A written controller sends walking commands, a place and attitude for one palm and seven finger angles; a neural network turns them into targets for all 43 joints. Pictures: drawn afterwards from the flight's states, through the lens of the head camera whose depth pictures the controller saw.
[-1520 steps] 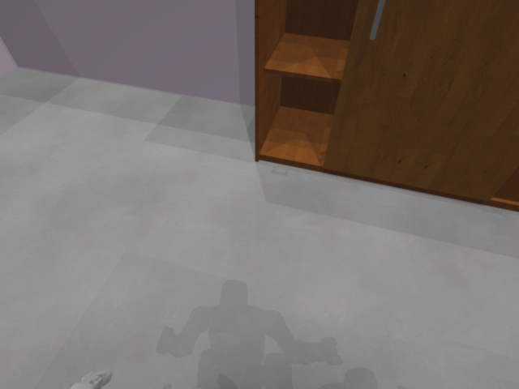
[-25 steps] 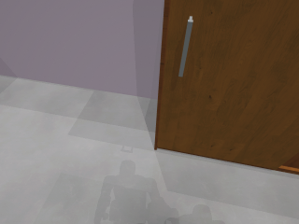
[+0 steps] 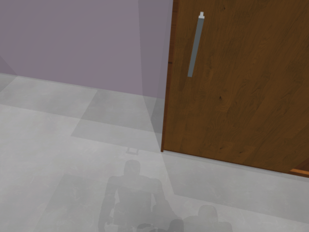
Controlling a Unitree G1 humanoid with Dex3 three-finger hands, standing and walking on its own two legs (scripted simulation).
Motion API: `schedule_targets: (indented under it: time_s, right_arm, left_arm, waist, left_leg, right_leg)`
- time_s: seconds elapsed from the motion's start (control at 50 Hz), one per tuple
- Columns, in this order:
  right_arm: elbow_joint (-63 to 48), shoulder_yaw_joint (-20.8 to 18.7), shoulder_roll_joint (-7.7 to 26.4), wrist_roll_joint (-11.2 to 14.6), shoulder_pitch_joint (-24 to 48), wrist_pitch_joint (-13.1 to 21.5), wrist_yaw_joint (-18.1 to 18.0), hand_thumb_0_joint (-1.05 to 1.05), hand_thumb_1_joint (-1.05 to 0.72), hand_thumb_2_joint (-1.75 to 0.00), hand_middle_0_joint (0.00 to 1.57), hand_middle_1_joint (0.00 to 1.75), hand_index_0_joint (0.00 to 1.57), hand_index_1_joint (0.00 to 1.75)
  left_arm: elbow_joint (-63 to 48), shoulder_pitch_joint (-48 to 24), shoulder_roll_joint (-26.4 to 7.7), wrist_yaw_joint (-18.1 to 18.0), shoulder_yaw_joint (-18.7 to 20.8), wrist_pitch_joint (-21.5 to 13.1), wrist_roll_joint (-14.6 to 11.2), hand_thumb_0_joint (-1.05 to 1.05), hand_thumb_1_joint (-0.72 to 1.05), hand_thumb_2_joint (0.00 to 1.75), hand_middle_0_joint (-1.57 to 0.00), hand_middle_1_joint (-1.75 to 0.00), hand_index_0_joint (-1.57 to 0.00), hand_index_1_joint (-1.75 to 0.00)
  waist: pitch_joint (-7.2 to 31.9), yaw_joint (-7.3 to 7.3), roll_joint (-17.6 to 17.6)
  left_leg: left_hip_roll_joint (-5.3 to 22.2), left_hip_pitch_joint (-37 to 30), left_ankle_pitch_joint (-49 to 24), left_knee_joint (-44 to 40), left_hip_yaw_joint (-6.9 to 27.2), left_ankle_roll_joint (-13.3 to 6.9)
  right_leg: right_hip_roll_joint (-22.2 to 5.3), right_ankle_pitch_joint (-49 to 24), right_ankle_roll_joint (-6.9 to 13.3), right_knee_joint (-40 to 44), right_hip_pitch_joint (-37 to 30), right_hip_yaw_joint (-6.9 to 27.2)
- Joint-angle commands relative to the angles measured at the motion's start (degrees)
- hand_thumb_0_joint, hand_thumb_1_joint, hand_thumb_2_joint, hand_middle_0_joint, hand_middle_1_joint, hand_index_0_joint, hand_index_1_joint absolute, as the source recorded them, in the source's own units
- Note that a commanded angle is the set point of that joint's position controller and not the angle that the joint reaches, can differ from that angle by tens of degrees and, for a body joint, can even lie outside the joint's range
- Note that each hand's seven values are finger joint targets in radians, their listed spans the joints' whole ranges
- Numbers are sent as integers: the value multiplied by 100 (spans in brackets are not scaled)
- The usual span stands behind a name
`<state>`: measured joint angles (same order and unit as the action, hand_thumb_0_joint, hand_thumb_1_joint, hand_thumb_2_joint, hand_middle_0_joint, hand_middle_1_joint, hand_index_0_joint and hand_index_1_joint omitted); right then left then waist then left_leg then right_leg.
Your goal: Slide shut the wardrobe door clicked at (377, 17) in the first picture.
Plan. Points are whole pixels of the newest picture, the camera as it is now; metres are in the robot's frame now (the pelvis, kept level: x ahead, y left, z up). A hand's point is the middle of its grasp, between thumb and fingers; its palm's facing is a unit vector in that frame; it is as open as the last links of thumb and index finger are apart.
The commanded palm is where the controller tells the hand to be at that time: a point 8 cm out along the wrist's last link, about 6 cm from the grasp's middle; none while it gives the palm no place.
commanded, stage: look to check the result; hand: right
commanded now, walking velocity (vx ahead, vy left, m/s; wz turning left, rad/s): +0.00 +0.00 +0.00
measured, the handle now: (195, 47) +0.71 -0.10 +0.11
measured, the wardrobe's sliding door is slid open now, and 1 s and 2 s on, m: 0.00 0.00 0.00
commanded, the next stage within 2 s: stand and wait in 0.22 s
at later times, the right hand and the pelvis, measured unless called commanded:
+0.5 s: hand out of the picture +0.02 -0.17 -0.18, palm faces +0.00 +0.98 -0.20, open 7.4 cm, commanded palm none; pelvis +0.01 +0.00 +0.00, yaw +0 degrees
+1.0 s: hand out of the picture +0.02 -0.17 -0.18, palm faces +0.01 +0.98 -0.19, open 7.4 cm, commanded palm none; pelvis +0.01 +0.01 +0.00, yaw +0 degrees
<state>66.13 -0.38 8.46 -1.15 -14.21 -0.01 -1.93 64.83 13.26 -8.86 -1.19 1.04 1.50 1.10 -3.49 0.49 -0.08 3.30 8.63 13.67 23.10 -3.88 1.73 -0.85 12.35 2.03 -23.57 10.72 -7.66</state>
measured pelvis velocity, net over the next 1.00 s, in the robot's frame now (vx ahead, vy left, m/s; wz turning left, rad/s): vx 0.01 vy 0.01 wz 0.00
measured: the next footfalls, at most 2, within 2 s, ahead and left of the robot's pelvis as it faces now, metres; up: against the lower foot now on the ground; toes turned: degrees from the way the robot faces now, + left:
none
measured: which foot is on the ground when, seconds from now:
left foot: down 0.00-1.00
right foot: down 0.00-1.00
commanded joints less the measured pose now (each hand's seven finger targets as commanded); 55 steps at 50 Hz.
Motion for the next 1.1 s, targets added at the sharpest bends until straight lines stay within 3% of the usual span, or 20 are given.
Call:
schedule_targets:
  time_s: [0.0, 0.14, 0.18, 0.24, 0.36, 0.48, 0.74, 0.78, 0.96, 1.08]
  right_arm:
    - [-158, -72, 653, 5, -313, 81, -53, 0, -90, -90, 20, 30, 20, 30]
    - [-156, -72, 659, 14, -313, 96, -56, 0, -90, -90, 20, 30, 20, 30]
    - [-155, -77, 670, 11, -298, 97, -58, 0, -90, -90, 20, 30, 20, 30]
    - [-141, -66, 667, 17, -272, 80, -49, 0, -90, -90, 20, 30, 20, 30]
    - [-144, -69, 690, 20, -244, 88, -44, 0, -90, -90, 20, 30, 20, 30]
    - [-163, -81, 718, 19, -270, 113, -52, 0, -90, -90, 20, 30, 20, 30]
    - [-130, -73, 710, 24, -237, 97, -48, 0, -90, -90, 20, 30, 20, 30]
    - [-137, -78, 724, 18, -300, 114, -55, 0, -90, -90, 20, 30, 20, 30]
    - [-113, -77, 721, 21, -247, 105, -45, 0, -90, -90, 20, 30, 20, 30]
    - [-119, -78, 752, 17, -271, 121, -49, 0, -90, -90, 20, 30, 20, 30]
  left_arm:
    - [-147, 318, -547, -39, 99, -92, 15, 0, 90, 90, -20, -30, -20, -30]
    - [-120, 305, -556, -51, 83, -113, 20, 0, 90, 90, -20, -30, -20, -30]
    - [-139, 300, -593, -53, 91, -108, 8, 0, 90, 90, -20, -30, -20, -30]
    - [-111, 272, -575, -50, 73, -104, 18, 0, 90, 90, -20, -30, -20, -30]
    - [-96, 280, -590, -43, 71, -100, 19, 0, 90, 90, -20, -30, -20, -30]
    - [-112, 317, -642, -51, 83, -128, 7, 0, 90, 90, -20, -30, -20, -30]
    - [-64, 302, -614, -55, 65, -128, 10, 0, 90, 90, -20, -30, -20, -30]
    - [-77, 308, -643, -56, 76, -134, 6, 0, 90, 90, -20, -30, -20, -30]
    - [-53, 285, -621, -61, 65, -136, 8, 0, 90, 90, -20, -30, -20, -30]
    - [-80, 295, -673, -58, 74, -138, 4, 0, 90, 90, -20, -30, -20, -30]
  waist:
    - [66, 17, 51]
    - [148, 5, -105]
    - [102, -1, 32]
    - [-87, -4, -43]
    - [-56, -3, -21]
    - [167, -8, 37]
    - [-23, -9, 23]
    - [134, -11, 32]
    - [-49, -6, -17]
    - [71, -7, -25]
  left_leg:
    - [361, 292, -651, -453, 378, -289]
    - [361, 173, -870, -449, 387, -287]
    - [345, 177, -876, -470, 369, -282]
    - [353, 254, -685, -520, 364, -271]
    - [354, 203, -601, -571, 381, -280]
    - [366, 67, -994, -508, 367, -282]
    - [358, 101, -826, -576, 363, -268]
    - [367, 45, -974, -564, 372, -281]
    - [368, 89, -863, -614, 361, -273]
    - [371, 34, -956, -617, 368, -280]
  right_leg:
    - [-600, -639, -8, 469, -219, 628]
    - [-615, -856, -29, 458, -279, 609]
    - [-623, -879, -32, 442, -277, 628]
    - [-619, -708, -40, 539, -203, 624]
    - [-608, -617, -46, 575, -204, 637]
    - [-635, -1019, -33, 489, -359, 621]
    - [-637, -895, -40, 600, -327, 627]
    - [-637, -1022, -32, 537, -429, 626]
    - [-639, -923, -44, 626, -364, 625]
    - [-640, -1007, -42, 578, -428, 618]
